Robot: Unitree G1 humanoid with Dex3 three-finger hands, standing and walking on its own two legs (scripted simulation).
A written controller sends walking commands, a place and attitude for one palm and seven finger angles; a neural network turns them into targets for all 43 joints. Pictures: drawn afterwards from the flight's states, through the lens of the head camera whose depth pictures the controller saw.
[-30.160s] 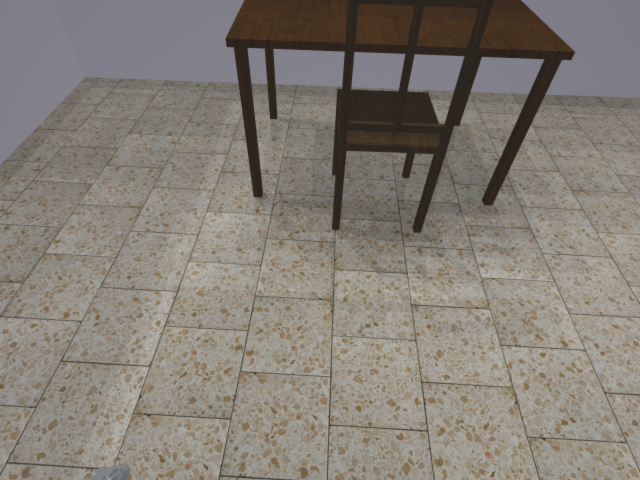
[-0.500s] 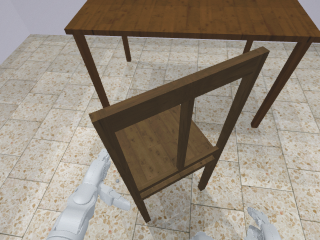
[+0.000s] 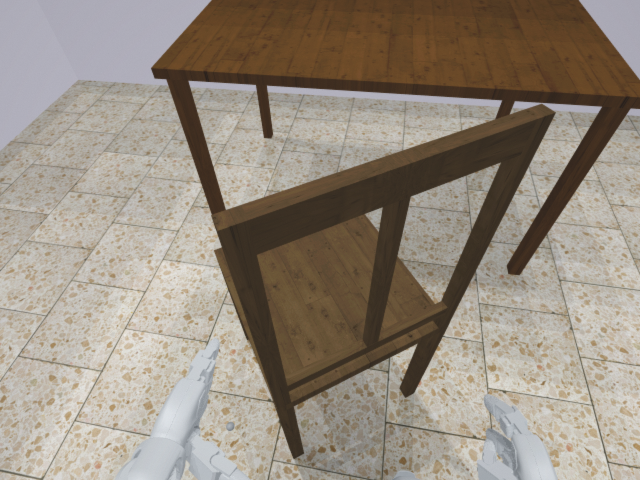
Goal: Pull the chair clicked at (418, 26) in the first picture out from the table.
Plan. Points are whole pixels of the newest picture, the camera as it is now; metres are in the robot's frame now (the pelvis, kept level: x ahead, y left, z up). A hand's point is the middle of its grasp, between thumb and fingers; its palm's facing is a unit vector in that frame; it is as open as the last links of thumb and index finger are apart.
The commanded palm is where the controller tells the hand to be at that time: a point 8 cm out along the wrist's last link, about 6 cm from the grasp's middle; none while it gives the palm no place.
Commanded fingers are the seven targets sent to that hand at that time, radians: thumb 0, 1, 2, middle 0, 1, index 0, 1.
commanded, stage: draw the fingers out of the gap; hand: left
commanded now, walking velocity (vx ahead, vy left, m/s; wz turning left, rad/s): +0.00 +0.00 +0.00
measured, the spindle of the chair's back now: (380, 285) +0.39 -0.08 -0.01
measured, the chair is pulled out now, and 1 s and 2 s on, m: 0.44 0.44 0.44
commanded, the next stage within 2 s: draw the hand back to the body in 0.30 s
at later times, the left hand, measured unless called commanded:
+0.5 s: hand (219, 470) +0.15 +0.12 -0.01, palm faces -0.08 -0.99 -0.10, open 17.5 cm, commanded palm +0.14 +0.18 +0.01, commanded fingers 0.00 -0.55 0.20 0.00 0.00 0.00 0.00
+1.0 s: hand (125, 426) +0.17 +0.19 +0.09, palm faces +0.11 -0.96 -0.25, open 17.1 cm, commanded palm +0.14 +0.24 +0.11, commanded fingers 0.00 -0.19 0.38 -0.05 -0.08 -0.05 -0.08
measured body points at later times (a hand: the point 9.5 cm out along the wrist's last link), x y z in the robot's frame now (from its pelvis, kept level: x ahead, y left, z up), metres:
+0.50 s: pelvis -0.01 +0.00 -0.01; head +0.02 -0.01 +0.44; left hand +0.15 +0.17 +0.00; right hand +0.17 -0.25 -0.07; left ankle -0.08 +0.12 -0.69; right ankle +0.06 -0.14 -0.69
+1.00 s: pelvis -0.01 -0.01 +0.00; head +0.00 -0.02 +0.45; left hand +0.16 +0.24 +0.11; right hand +0.17 -0.25 -0.07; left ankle -0.08 +0.12 -0.69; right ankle +0.06 -0.14 -0.69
